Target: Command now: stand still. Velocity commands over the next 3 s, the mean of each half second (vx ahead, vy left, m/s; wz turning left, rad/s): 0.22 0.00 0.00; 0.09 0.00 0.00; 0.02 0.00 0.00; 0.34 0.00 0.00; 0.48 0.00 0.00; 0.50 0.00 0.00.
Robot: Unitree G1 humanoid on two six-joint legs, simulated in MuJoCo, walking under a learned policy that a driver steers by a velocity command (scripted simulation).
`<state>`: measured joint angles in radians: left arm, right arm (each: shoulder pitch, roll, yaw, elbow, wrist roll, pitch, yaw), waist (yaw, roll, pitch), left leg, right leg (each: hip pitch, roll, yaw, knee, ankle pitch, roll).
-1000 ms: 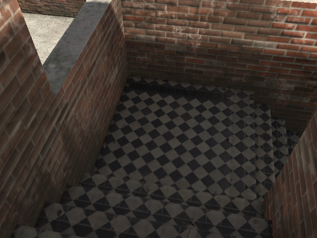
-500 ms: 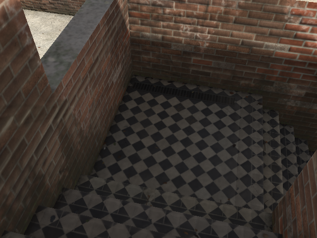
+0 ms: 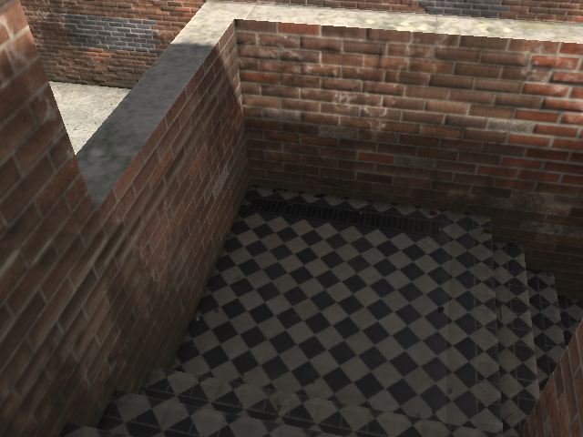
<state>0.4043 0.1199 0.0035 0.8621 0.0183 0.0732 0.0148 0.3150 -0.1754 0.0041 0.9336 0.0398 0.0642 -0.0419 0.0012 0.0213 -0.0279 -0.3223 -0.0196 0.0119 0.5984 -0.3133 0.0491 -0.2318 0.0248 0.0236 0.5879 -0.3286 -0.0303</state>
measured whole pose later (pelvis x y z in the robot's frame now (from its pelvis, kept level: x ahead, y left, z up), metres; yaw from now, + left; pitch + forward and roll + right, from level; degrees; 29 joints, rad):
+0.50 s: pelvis +0.11 +0.01 -0.01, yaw -1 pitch +2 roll +0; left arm 0.33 0.17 0.02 0.77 -0.03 0.00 0.04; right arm 0.36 -0.18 -0.01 0.99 0.02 -0.01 -0.02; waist -0.01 -0.03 -0.03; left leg -0.27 -0.05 0.01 0.65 -0.41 0.06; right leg -0.34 0.01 0.07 0.78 -0.44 -0.01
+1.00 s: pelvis +0.22 +0.02 +0.02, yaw +2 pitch +2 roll -1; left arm 0.20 0.18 0.03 0.98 -0.05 -0.06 -0.01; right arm 0.43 -0.14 0.01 1.13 0.03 -0.03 -0.08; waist -0.06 0.00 0.04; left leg -0.02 -0.04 -0.03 0.45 -0.27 0.04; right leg -0.22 0.00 0.05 0.66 0.03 0.10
